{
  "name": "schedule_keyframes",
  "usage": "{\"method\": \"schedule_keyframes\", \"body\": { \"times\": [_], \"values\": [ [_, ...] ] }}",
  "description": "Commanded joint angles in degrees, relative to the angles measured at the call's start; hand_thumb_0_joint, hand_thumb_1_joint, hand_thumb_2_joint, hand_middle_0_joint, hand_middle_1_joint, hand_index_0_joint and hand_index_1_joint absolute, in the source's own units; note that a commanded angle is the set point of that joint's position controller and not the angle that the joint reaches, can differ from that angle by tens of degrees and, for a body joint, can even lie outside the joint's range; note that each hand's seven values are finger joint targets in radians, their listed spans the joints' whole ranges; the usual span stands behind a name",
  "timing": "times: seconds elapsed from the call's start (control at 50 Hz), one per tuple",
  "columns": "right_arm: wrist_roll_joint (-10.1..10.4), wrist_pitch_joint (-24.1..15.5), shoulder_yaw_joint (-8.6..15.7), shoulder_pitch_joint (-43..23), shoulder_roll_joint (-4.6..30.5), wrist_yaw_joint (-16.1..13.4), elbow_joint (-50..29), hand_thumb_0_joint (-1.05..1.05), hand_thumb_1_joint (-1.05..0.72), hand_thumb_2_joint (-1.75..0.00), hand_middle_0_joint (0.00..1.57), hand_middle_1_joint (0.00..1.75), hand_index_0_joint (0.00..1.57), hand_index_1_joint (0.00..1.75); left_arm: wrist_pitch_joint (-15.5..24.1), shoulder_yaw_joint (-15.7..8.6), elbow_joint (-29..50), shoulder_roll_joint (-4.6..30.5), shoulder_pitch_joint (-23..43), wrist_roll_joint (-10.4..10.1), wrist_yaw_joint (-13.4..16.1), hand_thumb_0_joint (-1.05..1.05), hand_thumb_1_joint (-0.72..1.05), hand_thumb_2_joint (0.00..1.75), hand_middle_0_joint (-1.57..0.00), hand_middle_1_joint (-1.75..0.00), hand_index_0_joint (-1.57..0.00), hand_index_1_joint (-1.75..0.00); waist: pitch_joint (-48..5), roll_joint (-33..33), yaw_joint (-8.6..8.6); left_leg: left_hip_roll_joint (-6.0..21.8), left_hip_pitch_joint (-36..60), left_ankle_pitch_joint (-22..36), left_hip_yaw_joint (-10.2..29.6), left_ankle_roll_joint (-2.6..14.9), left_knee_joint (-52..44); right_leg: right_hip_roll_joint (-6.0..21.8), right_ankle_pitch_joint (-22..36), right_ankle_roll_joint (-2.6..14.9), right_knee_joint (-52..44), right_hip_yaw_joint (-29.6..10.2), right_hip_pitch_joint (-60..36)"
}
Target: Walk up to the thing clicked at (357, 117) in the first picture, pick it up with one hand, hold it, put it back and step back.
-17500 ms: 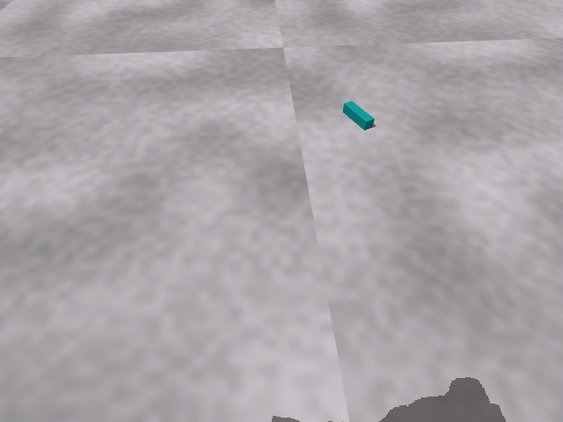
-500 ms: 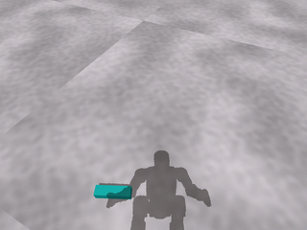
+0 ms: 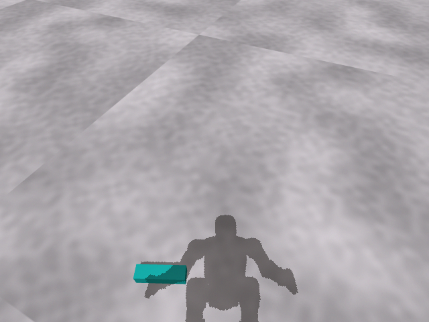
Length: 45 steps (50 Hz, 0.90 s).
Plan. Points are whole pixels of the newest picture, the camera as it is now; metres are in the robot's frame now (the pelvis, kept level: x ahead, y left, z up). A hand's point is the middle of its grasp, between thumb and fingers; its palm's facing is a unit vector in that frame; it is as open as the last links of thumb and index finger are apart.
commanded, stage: walk up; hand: left
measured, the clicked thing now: (161, 274) +0.45 +0.25 -0.75
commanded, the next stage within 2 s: stand in 0.34 s
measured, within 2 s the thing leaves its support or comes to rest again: neither
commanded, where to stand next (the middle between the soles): +0.05 +0.02 m, yaw +0 degrees
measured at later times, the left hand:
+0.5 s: hand out of the picture +0.09 +0.26 -0.15, palm faces -0.02 -0.94 -0.35, open 7.4 cm
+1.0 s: hand out of the picture +0.05 +0.25 -0.16, palm faces -0.03 -0.94 -0.34, open 7.4 cm
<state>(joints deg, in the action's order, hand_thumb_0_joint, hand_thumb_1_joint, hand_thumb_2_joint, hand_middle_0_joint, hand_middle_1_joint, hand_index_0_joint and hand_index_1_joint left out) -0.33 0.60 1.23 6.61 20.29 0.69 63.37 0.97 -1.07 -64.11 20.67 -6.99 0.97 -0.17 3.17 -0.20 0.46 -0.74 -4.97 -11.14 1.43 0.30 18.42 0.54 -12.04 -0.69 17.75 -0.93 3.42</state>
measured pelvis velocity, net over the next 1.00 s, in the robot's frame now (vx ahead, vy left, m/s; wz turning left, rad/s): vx -0.01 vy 0.00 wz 0.00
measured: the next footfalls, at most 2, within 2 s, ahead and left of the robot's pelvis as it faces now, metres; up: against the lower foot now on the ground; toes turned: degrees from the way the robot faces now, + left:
none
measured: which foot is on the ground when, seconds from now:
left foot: down 0.00-1.00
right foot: down 0.00-1.00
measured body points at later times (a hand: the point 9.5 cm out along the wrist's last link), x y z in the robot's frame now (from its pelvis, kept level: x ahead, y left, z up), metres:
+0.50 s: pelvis +0.00 +0.00 +0.00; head +0.01 +0.00 +0.45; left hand +0.09 +0.30 -0.13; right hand +0.08 -0.30 -0.13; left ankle -0.01 +0.12 -0.75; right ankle -0.02 -0.13 -0.75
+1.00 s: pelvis -0.01 +0.00 +0.00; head +0.00 +0.00 +0.45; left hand +0.05 +0.30 -0.13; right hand +0.06 -0.31 -0.13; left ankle -0.01 +0.12 -0.75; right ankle -0.02 -0.13 -0.75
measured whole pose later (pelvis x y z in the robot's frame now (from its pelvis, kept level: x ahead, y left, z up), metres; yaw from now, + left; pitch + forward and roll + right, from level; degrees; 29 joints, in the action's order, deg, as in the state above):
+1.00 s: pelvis -0.01 +0.00 +0.00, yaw +0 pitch -2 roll +0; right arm -0.2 -0.3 0.4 6.2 20.1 0.2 65.1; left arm 0.3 0.0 -64.1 20.2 -7.5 0.8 -0.3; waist 3.4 0.0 0.1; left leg -0.5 -5.8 -9.2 1.5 -0.1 17.0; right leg 0.3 -10.5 -0.4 17.1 -0.8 4.6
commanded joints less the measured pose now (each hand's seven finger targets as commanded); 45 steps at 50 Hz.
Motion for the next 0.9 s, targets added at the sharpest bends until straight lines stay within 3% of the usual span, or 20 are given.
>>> {"method": "schedule_keyframes", "body": {
  "times": [0.0, 0.2, 0.3, 0.32, 0.4, 0.88],
  "values": [
    [-0.16, -1.66, 2.26, -2.31, 12.06, -0.72, -3.76, 0.00, -0.90, -0.90, 0.20, 0.30, 0.20, 0.30, 1.74, -2.09, 3.98, 12.68, 3.16, -0.15, 1.04, 0.00, 0.90, 0.90, -0.20, -0.30, -0.20, -0.30, -6.03, -0.41, -0.59, 7.03, 1.12, 11.27, 4.69, 1.82, -2.30, 6.14, 12.13, 2.20, -1.52, -4.04, -1.24],
    [-0.08, -1.70, 2.44, -2.66, 11.88, -0.93, -3.49, 0.00, -0.90, -0.90, 0.20, 0.30, 0.20, 0.30, 1.48, -1.90, 3.18, 11.99, 2.43, -0.31, 1.26, 0.00, 0.90, 0.90, -0.20, -0.30, -0.20, -0.30, -4.80, -0.61, -0.32, 7.06, 1.82, 14.76, 4.52, 1.98, -1.84, 5.85, 14.34, 1.80, -1.04, -3.43, -0.18],
    [-0.16, -1.58, 2.47, -2.17, 11.84, -0.97, -3.19, 0.00, -0.90, -0.90, 0.20, 0.30, 0.20, 0.30, 1.49, -1.90, 3.48, 12.01, 3.57, -0.25, 1.32, 0.00, 0.90, 0.90, -0.20, -0.30, -0.20, -0.30, -4.51, -0.56, -0.69, 6.93, 0.97, 12.93, 4.42, 1.79, -2.51, 5.84, 13.23, 1.93, -0.95, -3.67, -0.41],
    [-0.07, -1.96, 2.00, -2.79, 11.66, -1.28, -3.19, 0.00, -0.90, -0.90, 0.20, 0.30, 0.20, 0.30, 1.07, -1.44, 3.12, 11.01, 2.43, -0.53, 1.27, 0.00, 0.90, 0.90, -0.20, -0.30, -0.20, -0.30, -2.06, 0.59, -0.42, 7.84, 0.09, 14.61, 5.27, 1.45, -3.11, 6.39, 12.68, 1.62, -1.67, -3.86, 1.15],
    [-0.01, -2.41, 1.83, -2.18, 11.81, -1.39, -3.00, 0.00, -0.90, -0.90, 0.20, 0.30, 0.20, 0.30, 1.09, -1.51, 3.71, 11.54, 2.67, -0.50, 1.20, 0.00, 0.90, 0.90, -0.20, -0.30, -0.20, -0.30, -4.95, 0.65, -0.87, 7.96, 2.03, 16.70, 4.73, 1.10, -2.37, 6.75, 14.81, 1.58, -1.70, -4.16, -0.25],
    [-0.06, -2.46, 1.08, -2.14, 11.77, -1.20, -1.54, 0.00, -0.90, -0.90, 0.20, 0.30, 0.20, 0.30, 0.90, -1.02, 3.45, 11.87, 1.40, -0.46, 0.79, 0.00, 0.90, 0.90, -0.20, -0.30, -0.20, -0.30, -3.83, -0.10, -0.64, 7.61, -0.03, 7.95, 5.09, 0.80, -3.89, 6.59, 7.38, 1.95, -3.53, -4.92, 1.88]
  ]
}}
